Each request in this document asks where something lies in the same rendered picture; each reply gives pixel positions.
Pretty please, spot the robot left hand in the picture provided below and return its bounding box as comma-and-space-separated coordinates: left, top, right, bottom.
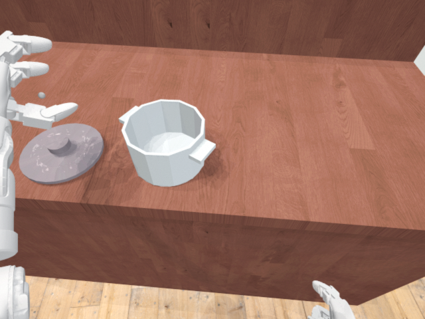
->
0, 31, 78, 130

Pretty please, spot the robot left upper arm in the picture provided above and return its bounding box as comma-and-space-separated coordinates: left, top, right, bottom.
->
0, 265, 30, 319

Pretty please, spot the table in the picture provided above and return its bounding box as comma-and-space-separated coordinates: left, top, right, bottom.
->
0, 0, 425, 306

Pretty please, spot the pot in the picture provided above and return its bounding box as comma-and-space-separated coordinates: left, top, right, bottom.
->
119, 99, 216, 187

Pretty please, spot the knob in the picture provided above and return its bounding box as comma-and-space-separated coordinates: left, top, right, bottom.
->
46, 134, 71, 154

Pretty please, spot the robot left forearm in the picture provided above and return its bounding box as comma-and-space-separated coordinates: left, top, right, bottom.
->
0, 116, 18, 261

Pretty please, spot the robot right hand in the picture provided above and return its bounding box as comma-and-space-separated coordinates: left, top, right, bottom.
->
307, 280, 356, 319

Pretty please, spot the lid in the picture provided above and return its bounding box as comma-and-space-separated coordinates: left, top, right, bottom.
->
19, 123, 104, 184

